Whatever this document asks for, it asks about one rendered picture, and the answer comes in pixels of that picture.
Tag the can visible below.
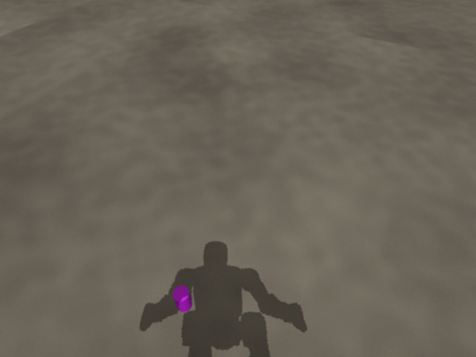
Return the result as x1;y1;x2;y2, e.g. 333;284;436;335
173;286;192;312

